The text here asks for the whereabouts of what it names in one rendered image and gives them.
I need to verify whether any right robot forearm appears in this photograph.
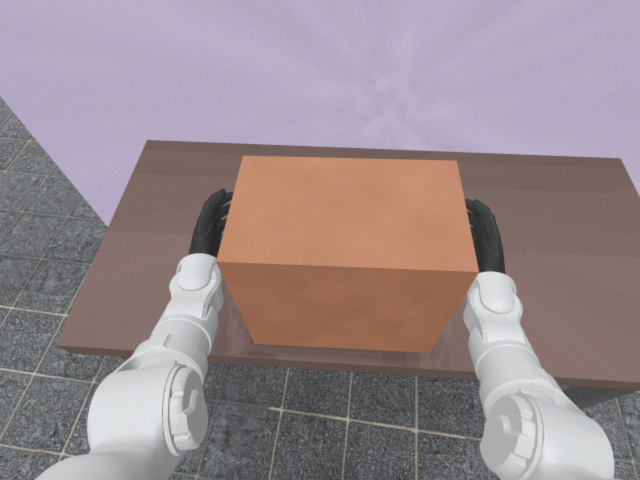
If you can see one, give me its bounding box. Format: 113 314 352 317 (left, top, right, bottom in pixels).
463 271 614 479

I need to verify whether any carton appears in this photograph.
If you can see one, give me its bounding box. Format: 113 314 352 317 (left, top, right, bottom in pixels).
216 156 479 353

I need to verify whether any left robot forearm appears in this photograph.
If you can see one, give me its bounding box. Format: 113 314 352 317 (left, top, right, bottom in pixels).
87 253 224 449

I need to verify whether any robot right hand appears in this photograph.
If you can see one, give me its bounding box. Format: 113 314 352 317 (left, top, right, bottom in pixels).
465 199 505 274

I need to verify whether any robot left upper arm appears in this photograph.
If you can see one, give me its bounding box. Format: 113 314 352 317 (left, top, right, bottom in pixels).
35 364 208 480

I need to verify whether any robot right upper arm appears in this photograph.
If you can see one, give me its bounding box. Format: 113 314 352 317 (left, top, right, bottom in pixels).
480 393 621 480

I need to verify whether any table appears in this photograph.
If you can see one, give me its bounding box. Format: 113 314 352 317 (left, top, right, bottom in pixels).
56 140 640 409

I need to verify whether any robot left hand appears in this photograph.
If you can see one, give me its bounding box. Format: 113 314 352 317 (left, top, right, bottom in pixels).
189 189 234 258

